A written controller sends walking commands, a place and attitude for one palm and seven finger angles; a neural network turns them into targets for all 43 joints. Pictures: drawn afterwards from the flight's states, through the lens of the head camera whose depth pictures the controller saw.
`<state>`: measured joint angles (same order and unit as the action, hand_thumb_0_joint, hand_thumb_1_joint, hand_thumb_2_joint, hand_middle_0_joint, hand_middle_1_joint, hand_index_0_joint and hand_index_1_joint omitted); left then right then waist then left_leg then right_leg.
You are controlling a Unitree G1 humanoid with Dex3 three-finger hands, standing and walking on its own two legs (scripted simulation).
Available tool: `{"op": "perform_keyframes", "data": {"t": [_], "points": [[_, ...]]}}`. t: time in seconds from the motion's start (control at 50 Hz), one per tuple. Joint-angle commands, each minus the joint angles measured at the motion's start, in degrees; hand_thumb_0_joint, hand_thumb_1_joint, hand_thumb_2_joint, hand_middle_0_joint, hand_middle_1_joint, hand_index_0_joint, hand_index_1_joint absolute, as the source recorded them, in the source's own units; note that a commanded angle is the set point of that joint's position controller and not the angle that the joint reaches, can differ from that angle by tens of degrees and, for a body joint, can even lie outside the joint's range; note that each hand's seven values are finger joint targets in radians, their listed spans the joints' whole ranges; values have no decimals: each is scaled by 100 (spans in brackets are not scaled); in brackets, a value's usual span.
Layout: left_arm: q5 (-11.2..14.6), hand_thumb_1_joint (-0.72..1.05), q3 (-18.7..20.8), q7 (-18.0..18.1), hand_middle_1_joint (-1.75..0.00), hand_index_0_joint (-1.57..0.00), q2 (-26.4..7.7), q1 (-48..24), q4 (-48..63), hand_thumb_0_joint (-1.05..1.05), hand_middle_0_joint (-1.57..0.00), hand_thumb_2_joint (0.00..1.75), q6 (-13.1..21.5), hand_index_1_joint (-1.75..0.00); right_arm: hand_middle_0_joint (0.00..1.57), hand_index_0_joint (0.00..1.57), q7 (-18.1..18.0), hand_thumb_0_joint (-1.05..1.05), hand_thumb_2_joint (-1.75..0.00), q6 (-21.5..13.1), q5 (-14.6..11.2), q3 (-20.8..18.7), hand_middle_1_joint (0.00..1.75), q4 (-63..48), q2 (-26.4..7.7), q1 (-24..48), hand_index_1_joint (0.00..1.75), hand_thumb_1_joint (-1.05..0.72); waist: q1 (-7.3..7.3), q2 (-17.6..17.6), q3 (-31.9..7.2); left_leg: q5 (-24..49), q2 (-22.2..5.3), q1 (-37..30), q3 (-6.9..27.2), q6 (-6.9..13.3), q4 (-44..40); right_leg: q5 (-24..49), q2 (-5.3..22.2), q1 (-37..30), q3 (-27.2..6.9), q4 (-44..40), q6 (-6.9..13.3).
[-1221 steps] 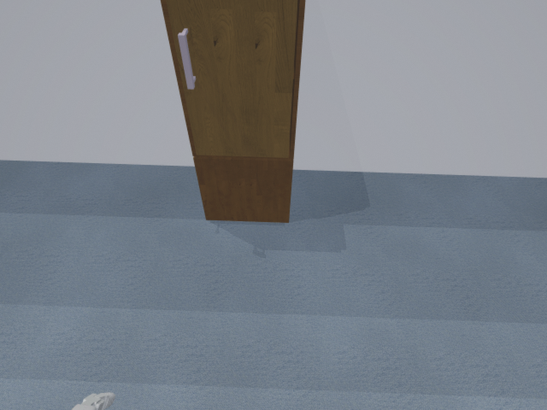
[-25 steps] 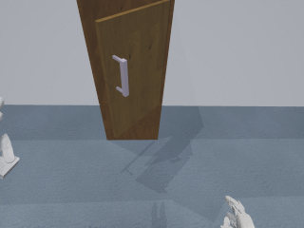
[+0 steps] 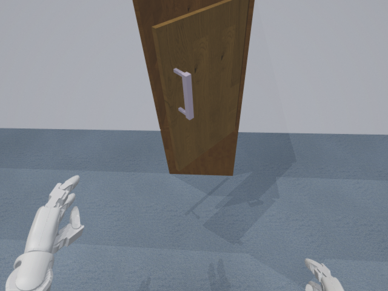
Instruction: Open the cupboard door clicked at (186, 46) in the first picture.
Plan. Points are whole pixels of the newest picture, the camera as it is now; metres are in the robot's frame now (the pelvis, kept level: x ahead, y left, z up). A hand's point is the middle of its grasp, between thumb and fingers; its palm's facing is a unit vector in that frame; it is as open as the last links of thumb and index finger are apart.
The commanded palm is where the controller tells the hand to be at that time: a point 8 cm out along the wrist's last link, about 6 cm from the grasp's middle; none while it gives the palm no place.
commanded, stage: let the arm hang, fingers relaxed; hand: left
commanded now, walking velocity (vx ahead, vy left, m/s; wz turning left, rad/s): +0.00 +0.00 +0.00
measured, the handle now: (183, 94) +0.66 +0.08 +0.05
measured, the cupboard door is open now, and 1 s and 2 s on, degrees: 47 47 47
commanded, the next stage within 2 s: look to check the result in 1.00 s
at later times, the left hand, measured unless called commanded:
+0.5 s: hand out of the picture -0.06 +0.25 -0.15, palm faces +0.02 -0.96 -0.29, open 7.3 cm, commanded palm none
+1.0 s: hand out of the picture +0.09 +0.24 -0.14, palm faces -0.02 -0.95 -0.32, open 7.3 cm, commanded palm none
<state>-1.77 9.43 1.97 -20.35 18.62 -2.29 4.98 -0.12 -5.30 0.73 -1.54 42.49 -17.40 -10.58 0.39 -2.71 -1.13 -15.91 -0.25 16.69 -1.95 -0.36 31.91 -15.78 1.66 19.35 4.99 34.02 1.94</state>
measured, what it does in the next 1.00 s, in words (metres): stands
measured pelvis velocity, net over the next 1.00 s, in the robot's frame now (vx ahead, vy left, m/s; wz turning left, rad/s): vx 0.00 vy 0.01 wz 0.00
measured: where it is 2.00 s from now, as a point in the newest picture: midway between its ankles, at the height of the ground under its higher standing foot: outside the picture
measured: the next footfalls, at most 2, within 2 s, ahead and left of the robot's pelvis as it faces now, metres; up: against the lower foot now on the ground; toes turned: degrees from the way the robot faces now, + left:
none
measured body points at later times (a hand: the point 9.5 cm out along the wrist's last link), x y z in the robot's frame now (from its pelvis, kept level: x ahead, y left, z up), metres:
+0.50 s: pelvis -0.03 +0.02 +0.01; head -0.01 +0.02 +0.46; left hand -0.06 +0.30 -0.13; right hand -0.02 -0.23 -0.15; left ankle +0.01 +0.13 -0.73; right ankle +0.03 -0.09 -0.73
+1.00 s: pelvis +0.00 +0.01 +0.02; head +0.01 +0.00 +0.47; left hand +0.09 +0.29 -0.11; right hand +0.05 -0.27 -0.14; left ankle +0.01 +0.13 -0.73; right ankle +0.03 -0.09 -0.73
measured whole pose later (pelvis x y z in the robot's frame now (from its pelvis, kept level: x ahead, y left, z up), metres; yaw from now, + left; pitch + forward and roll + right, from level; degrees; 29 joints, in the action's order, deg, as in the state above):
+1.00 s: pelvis +0.00 +0.01 +0.02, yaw +0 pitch -1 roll +0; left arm -1.0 0.6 -0.1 -16.4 4.6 -64.9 1.2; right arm 0.1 -0.6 1.1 -0.9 64.7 -17.5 -8.3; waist -0.5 -1.7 2.9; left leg -9.5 0.2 8.2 -2.0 0.4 19.2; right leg -8.5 1.1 10.5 4.6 20.5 1.2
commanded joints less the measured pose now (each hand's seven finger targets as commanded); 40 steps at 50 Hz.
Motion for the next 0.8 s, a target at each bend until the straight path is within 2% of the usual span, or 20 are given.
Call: {"op": "perform_keyframes", "data": {"t": [0.0,0.02,0.04,0.06,0.1,0.12,0.14,0.16,0.22,0.24,0.34,0.44,0.48,0.54,0.62,0.68,0.72,0.76,0.78], "points": [[-55,90,-393,-217,-30,-20,-348,91,-1699,0,-20,90,-370,-30,20,20,17,0,-90,161,48,-122,30,-289,-637,15,30,-90,23,1265,-711,1742,-560,276,607,329,-133,1935,579,-1116,-781,-347,78],[-55,90,-396,-209,-30,-20,-500,-86,-2044,0,-20,90,-343,-30,20,20,3,0,-90,220,34,-134,30,-217,-645,-47,30,-90,-43,1753,-837,1425,-322,87,369,219,39,2429,864,-1228,-1043,-578,221],[-34,90,-412,-199,-30,-20,-607,-295,-2403,0,-20,90,-341,-30,20,20,-1,0,-90,293,31,-143,30,-92,-690,-57,30,-90,-89,1887,-751,981,-180,-30,337,174,44,2420,1024,-1121,-1157,-766,350],[-18,90,-456,-173,-30,-20,-670,-534,-2723,0,-20,90,-367,-30,20,20,7,0,-90,358,45,-145,30,24,-726,-50,30,-90,-152,1662,-587,888,-188,-192,352,168,-79,2071,1014,-917,-1070,-846,395],[41,90,-598,-158,-30,-20,-515,-791,-3311,0,-20,90,-430,-30,20,20,13,0,-90,441,78,-51,30,298,-583,120,30,-90,-172,637,-141,1124,-345,-449,479,188,-536,1056,738,-423,-891,-944,199],[64,90,-666,-151,-30,-20,-418,-827,-3574,0,-20,90,-457,-30,20,20,17,0,-90,467,94,3,30,396,-567,232,30,-90,-111,22,92,1015,-472,-256,651,229,-867,561,548,-435,-790,-981,75],[69,90,-700,-147,-30,-20,-358,-744,-3850,0,-20,90,-468,-30,20,20,16,0,-90,476,97,36,30,478,-536,328,30,-90,-31,-416,172,788,-538,-63,752,262,-1099,303,457,-616,-769,-1060,18],[64,90,-716,-131,-30,-20,-360,-641,-4112,0,-20,90,-470,-30,20,20,9,0,-90,498,86,45,30,565,-516,355,30,-90,19,-556,193,531,-548,33,786,259,-1185,171,414,-773,-774,-1169,17],[84,90,-753,-139,-30,-20,-241,-498,-4808,0,-20,90,-446,-30,20,20,-26,0,-90,542,63,60,30,917,-364,124,30,-90,-25,-464,160,-319,-429,-10,655,193,-1332,-292,467,-850,-857,-1556,70],[78,90,-702,-132,-30,-20,-197,-461,-4954,0,-20,90,-434,-30,20,20,-43,0,-90,552,79,24,30,1016,-360,31,30,-90,-34,-594,54,-466,-425,-53,651,206,-1346,-374,474,-898,-857,-1635,102],[83,90,-694,-138,-30,-20,-280,-519,-5580,0,-20,90,-413,-30,20,20,-69,0,-90,572,63,-57,30,1422,-409,-318,30,-90,-85,19,179,-628,-461,-173,661,244,-1403,-740,497,-704,-775,-1866,127],[80,90,-673,-127,-30,-20,-322,-520,-5947,0,-20,90,-427,-30,20,20,-97,0,-90,536,61,-104,30,1701,-523,-417,30,-90,-37,145,431,-770,-583,-38,837,304,-1673,-555,453,-677,-682,-1723,135],[77,90,-657,-125,-30,-20,-374,-526,-6024,0,-20,90,-436,-30,20,20,-98,0,-90,534,60,-121,30,1767,-567,-432,30,-90,-22,129,520,-957,-611,32,885,315,-1766,-698,443,-637,-689,-1713,134],[74,90,-639,-120,-30,-20,-460,-600,-6092,0,-20,90,-432,-30,20,20,-96,0,-90,513,62,-144,30,1852,-651,-404,30,-90,-3,261,555,-907,-626,47,919,332,-1811,-594,455,-677,-706,-1655,145],[79,90,-617,-118,-30,-20,-577,-723,-6104,0,-20,90,-413,-30,20,20,-84,0,-90,475,66,-151,30,1927,-738,-340,30,-90,15,197,403,-730,-637,-40,945,333,-1858,-408,468,-799,-747,-1573,153],[74,90,-610,-118,-30,-20,-643,-827,-6099,0,-20,90,-403,-30,20,20,-72,0,-90,454,58,-148,30,1956,-774,-204,30,-90,38,65,426,-661,-664,-35,945,317,-1915,-254,489,-863,-732,-1554,136],[77,90,-613,-120,-30,-20,-659,-927,-6095,0,-20,90,-393,-30,20,20,-70,0,-90,443,62,-144,30,1962,-818,-138,30,-90,26,105,444,-550,-674,-68,956,300,-1957,-147,492,-879,-760,-1560,134],[76,90,-609,-115,-30,-20,-713,-1009,-6070,0,-20,90,-361,-30,20,20,-62,0,-90,423,41,-139,30,1964,-846,-101,30,-90,27,305,315,-86,-652,-222,857,304,-1838,63,530,-977,-772,-1614,133],[82,90,-629,-117,-30,-20,-719,-1094,-6073,0,-20,90,-355,-30,20,20,-61,0,-90,416,47,-123,30,1977,-853,-61,30,-90,-2,234,322,121,-648,-287,834,285,-1808,144,554,-969,-792,-1631,128]]}}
